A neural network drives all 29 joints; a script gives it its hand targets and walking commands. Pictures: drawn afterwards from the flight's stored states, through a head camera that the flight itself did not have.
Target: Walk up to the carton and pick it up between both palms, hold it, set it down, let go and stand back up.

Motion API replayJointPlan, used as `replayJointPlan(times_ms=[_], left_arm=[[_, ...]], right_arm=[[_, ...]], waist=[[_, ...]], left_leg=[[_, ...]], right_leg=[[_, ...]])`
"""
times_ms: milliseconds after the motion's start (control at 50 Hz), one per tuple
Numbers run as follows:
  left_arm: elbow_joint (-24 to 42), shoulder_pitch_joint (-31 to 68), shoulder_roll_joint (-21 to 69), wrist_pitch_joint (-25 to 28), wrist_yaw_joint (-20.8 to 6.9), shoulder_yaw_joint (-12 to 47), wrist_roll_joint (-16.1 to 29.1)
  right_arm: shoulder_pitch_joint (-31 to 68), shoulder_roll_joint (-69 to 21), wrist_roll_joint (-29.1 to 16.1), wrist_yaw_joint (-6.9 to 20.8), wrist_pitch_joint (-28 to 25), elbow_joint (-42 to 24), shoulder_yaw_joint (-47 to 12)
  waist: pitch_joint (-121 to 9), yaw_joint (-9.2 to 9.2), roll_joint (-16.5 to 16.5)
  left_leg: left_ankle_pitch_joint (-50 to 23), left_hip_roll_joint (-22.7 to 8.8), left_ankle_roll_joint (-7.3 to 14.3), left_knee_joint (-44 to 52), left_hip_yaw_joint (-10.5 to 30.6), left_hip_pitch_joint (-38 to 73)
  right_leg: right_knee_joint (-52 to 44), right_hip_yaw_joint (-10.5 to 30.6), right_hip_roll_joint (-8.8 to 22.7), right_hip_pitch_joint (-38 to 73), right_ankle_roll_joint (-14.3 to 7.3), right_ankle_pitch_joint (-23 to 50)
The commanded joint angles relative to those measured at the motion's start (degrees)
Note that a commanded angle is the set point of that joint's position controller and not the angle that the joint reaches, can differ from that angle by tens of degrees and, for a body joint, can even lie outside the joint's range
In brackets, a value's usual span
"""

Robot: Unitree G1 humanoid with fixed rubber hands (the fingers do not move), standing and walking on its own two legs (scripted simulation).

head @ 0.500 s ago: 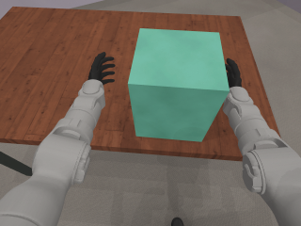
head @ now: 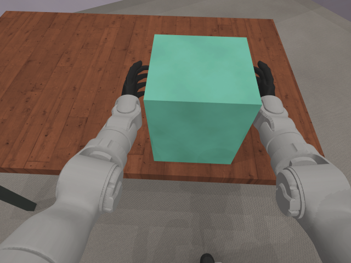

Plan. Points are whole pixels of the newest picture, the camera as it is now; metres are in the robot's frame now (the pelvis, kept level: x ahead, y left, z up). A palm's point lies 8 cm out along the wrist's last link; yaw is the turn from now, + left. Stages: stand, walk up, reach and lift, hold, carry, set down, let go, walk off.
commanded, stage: reach and lift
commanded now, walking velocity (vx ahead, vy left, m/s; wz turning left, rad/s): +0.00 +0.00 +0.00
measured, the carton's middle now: (195, 105) +0.47 -0.05 +0.05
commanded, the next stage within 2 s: none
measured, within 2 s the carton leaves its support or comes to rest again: leaves its support in 1.78 s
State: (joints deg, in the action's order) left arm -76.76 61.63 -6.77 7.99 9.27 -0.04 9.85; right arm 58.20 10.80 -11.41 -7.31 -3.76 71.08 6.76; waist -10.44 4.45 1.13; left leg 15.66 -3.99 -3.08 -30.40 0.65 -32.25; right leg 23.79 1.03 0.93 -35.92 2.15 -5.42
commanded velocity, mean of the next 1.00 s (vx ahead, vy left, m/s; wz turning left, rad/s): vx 0.00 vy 0.00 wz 0.00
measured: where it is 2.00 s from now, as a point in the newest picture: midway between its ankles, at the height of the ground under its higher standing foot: outside the picture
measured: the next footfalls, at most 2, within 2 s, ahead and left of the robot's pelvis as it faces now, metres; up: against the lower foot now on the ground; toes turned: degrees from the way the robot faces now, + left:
none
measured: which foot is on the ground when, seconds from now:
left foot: down 0.00-1.00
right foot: down 0.00-1.00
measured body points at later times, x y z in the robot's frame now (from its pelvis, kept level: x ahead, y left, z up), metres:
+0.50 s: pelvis +0.00 +0.00 +0.01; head +0.07 +0.00 +0.46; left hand +0.48 +0.11 +0.09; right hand +0.44 -0.20 +0.10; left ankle -0.03 +0.15 -0.73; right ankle +0.05 -0.14 -0.73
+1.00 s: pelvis +0.04 +0.00 +0.02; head +0.09 +0.01 +0.46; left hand +0.48 +0.11 +0.09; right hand +0.44 -0.19 +0.09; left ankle -0.03 +0.15 -0.73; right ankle +0.05 -0.14 -0.73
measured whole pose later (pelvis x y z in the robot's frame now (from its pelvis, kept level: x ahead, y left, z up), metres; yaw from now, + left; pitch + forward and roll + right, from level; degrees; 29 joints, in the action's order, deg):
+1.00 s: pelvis +0.04 +0.00 +0.02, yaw +1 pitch +6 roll -1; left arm -56.7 47.7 3.1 5.2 2.0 -27.1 -18.5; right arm 41.9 -3.4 21.0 -3.1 -11.4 51.2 33.2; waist -0.3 5.4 0.0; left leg 14.8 -3.9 -2.8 -19.2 0.1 -10.3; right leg 16.4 -1.1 1.7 -15.3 2.4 -7.0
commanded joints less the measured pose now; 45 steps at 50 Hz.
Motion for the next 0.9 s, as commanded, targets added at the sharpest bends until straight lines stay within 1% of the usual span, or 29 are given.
replayJointPlan(times_ms=[0, 40, 60, 80, 100, 120, 160, 200, 240, 280, 320, 340, 360, 380, 420, 460, 480, 500, 520, 560, 620, 640, 660, 720, 760, 800, 840, 860, 880], left_arm=[[12.3, 32.3, -4.0, 1.4, 0.2, -1.1, -2.6], [11.0, 30.8, -3.9, 1.5, -0.2, -3.2, -3.2], [12.4, 30.3, -5.5, 1.6, -0.6, -4.4, -3.4], [9.4, 30.6, -5.2, 1.5, -1.2, -4.7, -3.5], [11.6, 29.4, -4.3, 2.4, -1.3, -5.7, -3.3], [10.4, 29.7, -4.3, 3.2, -1.4, -5.7, -4.1], [8.0, 28.1, -3.7, 4.6, -2.4, -7.6, -5.4], [11.3, 30.1, -2.7, 6.4, -3.1, -7.0, -6.1], [12.4, 30.9, 1.6, 7.0, -3.4, -7.4, -7.2], [11.1, 32.2, 2.2, 7.3, -3.5, -9.2, -9.8], [13.5, 33.2, 8.7, 7.0, -4.6, -10.2, -12.7], [11.2, 32.4, 11.0, 6.7, -5.6, -11.6, -15.0], [9.6, 31.6, 15.7, 6.5, -7.1, -12.7, -17.4], [8.9, 30.1, 22.9, 6.5, -9.1, -13.8, -20.1], [9.2, 25.6, 32.7, 6.8, -12.4, -15.1, -24.9], [7.7, 21.1, 33.8, 5.5, -14.4, -19.0, -29.3], [9.6, 21.3, 33.9, 4.9, -14.1, -19.1, -30.3], [11.5, 22.3, 31.4, 4.3, -14.3, -20.9, -31.0], [12.4, 22.6, 29.8, 3.3, -13.8, -20.1, -30.4], [14.2, 23.5, 29.4, 1.4, -13.0, -20.9, -31.4], [16.5, 20.8, 30.9, 1.7, -13.2, -19.6, -31.0], [17.6, 21.0, 32.2, 2.0, -12.9, -19.7, -30.2], [18.1, 21.0, 31.4, 1.8, -12.6, -17.1, -29.8], [17.3, 18.5, 31.4, 1.1, -12.8, -18.5, -29.7], [17.7, 15.1, 32.1, -0.1, -12.7, -18.8, -31.7], [20.0, 14.9, 33.8, -0.9, -13.3, -18.2, -31.2], [20.4, 14.3, 32.6, -1.0, -12.8, -16.6, -29.9], [22.2, 13.7, 33.1, -0.6, -12.7, -15.3, -29.9], [21.4, 14.1, 34.1, -0.8, -12.6, -14.4, -29.9]], right_arm=[[28.8, 4.9, 2.2, 0.7, -2.7, -9.1, 0.8], [30.4, 4.3, 2.7, 0.6, -2.6, -10.8, 1.3], [29.4, 3.5, 2.5, 0.3, -2.7, -12.6, 1.2], [28.8, 3.6, 2.9, -0.1, -2.7, -11.1, 0.9], [29.7, 1.9, 4.3, -0.1, -3.5, -13.6, 1.1], [29.1, 0.9, 4.3, 0.0, -3.7, -13.9, 1.8], [29.4, 0.1, 6.4, 0.0, -4.0, -12.9, 2.4], [27.8, -2.4, 7.4, -0.1, -4.6, -13.6, 3.0], [27.6, -5.6, 12.0, 1.1, -5.3, -14.9, 6.1], [28.4, -6.4, 15.6, 2.0, -6.1, -16.6, 9.0], [26.9, -13.9, 20.1, 3.4, -6.2, -17.8, 11.7], [27.7, -16.5, 22.9, 4.6, -5.7, -14.6, 12.5], [27.1, -22.6, 25.2, 6.2, -5.5, -13.8, 12.8], [26.5, -28.4, 29.2, 8.0, -5.7, -14.1, 12.6], [24.6, -38.7, 34.2, 11.1, -6.1, -13.2, 14.6], [22.0, -42.4, 37.7, 12.8, -6.2, -15.7, 15.8], [20.2, -41.0, 38.6, 13.0, -6.0, -14.6, 16.7], [17.5, -41.9, 38.4, 13.4, -6.1, -15.9, 17.5], [17.8, -39.1, 37.2, 13.6, -5.3, -15.1, 16.6], [16.8, -39.1, 39.0, 13.5, -4.8, -15.9, 16.2], [14.7, -42.2, 39.0, 14.0, -6.4, -16.7, 14.5], [15.9, -40.6, 39.3, 14.1, -7.3, -18.9, 14.8], [15.8, -41.0, 39.0, 13.8, -8.1, -18.1, 14.3], [14.0, -42.6, 38.4, 13.1, -9.0, -17.4, 12.4], [12.7, -41.2, 37.4, 13.3, -9.0, -16.5, 12.6], [13.1, -42.5, 37.1, 13.3, -9.0, -17.9, 11.7], [12.1, -41.9, 36.1, 12.9, -10.2, -19.2, 10.2], [13.1, -40.9, 35.6, 13.0, -10.9, -21.1, 8.3], [12.7, -40.1, 35.3, 12.9, -10.8, -19.8, 7.8]], waist=[[-40.6, -0.20, 3.9], [-36.7, -0.57, 1.4], [-38.6, -2.42, -1.0], [-37.9, -0.89, -0.7], [-39.7, -0.78, -2.2], [-41.0, -0.54, -0.7], [-38.0, 0.37, -3.9], [-36.7, -0.50, -3.2], [-41.3, 2.19, -0.6], [-41.2, 2.76, -0.9], [-41.9, 3.16, -1.1], [-39.4, 3.42, -1.1], [-34.3, 2.02, 0.1], [-32.2, 1.71, -0.5], [-28.8, 1.74, 1.7], [-24.1, -0.10, -0.5], [-23.6, 0.68, 2.4], [-23.1, 0.12, 0.4], [-22.0, 0.84, 0.4], [-23.0, 0.30, 0.8], [-22.9, 1.56, -2.7], [-22.9, 0.73, -2.9], [-23.3, 0.49, -0.4], [-21.0, 0.48, -2.5], [-17.3, -0.30, -1.2], [-17.4, -0.90, -2.2], [-20.3, -0.14, -2.5], [-21.0, -0.93, -1.1], [-20.7, 0.90, -1.1]], left_leg=[[-24.6, 4.8, -4.2, -0.5, -3.7, 14.1], [-23.2, 5.0, -2.8, 0.6, -3.3, 12.0], [-24.3, 5.1, -2.1, 1.6, -3.8, 10.9], [-22.4, 5.4, -2.2, 1.7, -4.4, 7.7], [-23.6, 6.0, -2.2, 1.8, -4.2, 6.9], [-23.0, 6.1, -1.9, 2.5, -4.1, 5.7], [-22.3, 6.0, -1.7, 2.4, -4.3, 4.7], [-21.5, 6.1, -1.6, 4.6, -4.2, 4.5], [-23.1, 6.1, -2.7, 3.8, -3.6, 10.7], [-21.9, 5.6, -2.6, 4.7, -4.1, 10.9], [-22.0, 6.1, -2.4, 5.6, -4.2, 13.4], [-20.9, 5.7, -2.2, 5.8, -4.4, 13.3], [-20.2, 6.2, -2.0, 6.5, -5.1, 13.7], [-19.4, 5.7, -1.7, 7.4, -3.9, 15.5], [-20.3, 6.3, -2.2, 10.2, -5.8, 17.1], [-15.6, 5.7, -0.5, 12.2, -7.0, 16.3], [-13.8, 5.7, -1.1, 14.0, -7.3, 14.9], [-13.2, 6.2, -0.6, 14.3, -7.1, 15.0], [-13.9, 5.9, -0.5, 14.4, -7.2, 15.9], [-13.4, 5.8, -0.3, 14.9, -6.3, 16.5], [-20.0, 5.5, -0.8, 13.3, -6.6, 20.7], [-22.0, 5.2, -1.0, 12.3, -6.9, 21.1], [-23.0, 5.0, -1.0, 11.9, -7.5, 22.0], [-24.7, 5.5, -1.1, 11.4, -7.6, 20.4], [-23.7, 5.1, -0.6, 13.1, -7.2, 18.6], [-24.2, 4.3, -0.8, 13.1, -6.9, 21.5], [-25.7, 5.1, -0.7, 12.1, -7.6, 19.9], [-27.4, 4.9, -0.7, 11.5, -7.2, 20.3], [-28.3, 4.3, -1.3, 11.5, -6.6, 21.0]], right_leg=[[1.5, -3.6, -4.5, 25.6, -2.6, 17.4], [2.2, -2.8, -4.0, 27.6, -2.6, 18.6], [3.0, -2.2, -3.9, 32.3, -1.8, 23.1], [2.7, -1.6, -3.1, 33.1, -1.3, 25.3], [3.8, -2.0, -3.2, 37.2, -1.0, 29.2], [3.2, -2.5, -3.7, 37.4, -0.3, 28.6], [3.1, -1.9, -3.0, 38.8, 0.2, 28.6], [3.6, -3.1, -2.4, 41.8, 0.1, 29.8], [2.1, -4.3, -3.6, 37.1, 0.0, 26.7], [0.6, -5.0, -3.5, 35.4, -0.4, 24.7], [-0.4, -5.7, -3.6, 34.7, -0.8, 24.4], [-1.3, -5.5, -3.3, 33.7, -1.0, 22.1], [-1.3, -6.1, -3.3, 34.2, -1.1, 20.8], [-2.6, -5.9, -2.9, 33.7, -1.8, 19.3], [-3.8, -6.4, -2.2, 36.5, -1.6, 19.7], [-4.4, -6.9, -1.6, 39.8, -0.8, 17.1], [-4.4, -6.9, -1.3, 42.5, -1.4, 17.9], [-4.4, -6.9, -1.7, 43.0, -0.5, 17.3], [-4.0, -6.7, -1.9, 42.1, -0.2, 17.4], [-4.3, -6.5, -2.3, 41.8, 0.0, 17.4], [-4.1, -7.5, -3.3, 41.4, 0.5, 23.2], [-3.5, -7.4, -2.8, 40.6, 0.2, 23.2], [-3.0, -8.1, -3.1, 40.3, 0.2, 24.9], [-2.2, -7.4, -3.1, 43.1, 0.6, 27.8], [-1.7, -7.4, -2.1, 45.3, 0.6, 30.2], [-1.9, -7.9, -2.5, 46.8, 0.7, 29.5], [-1.0, -7.5, -2.1, 48.0, 1.3, 34.1], [-0.1, -7.5, -2.1, 47.6, 1.1, 35.7], [-1.1, -7.4, -2.3, 46.7, 0.8, 35.4]])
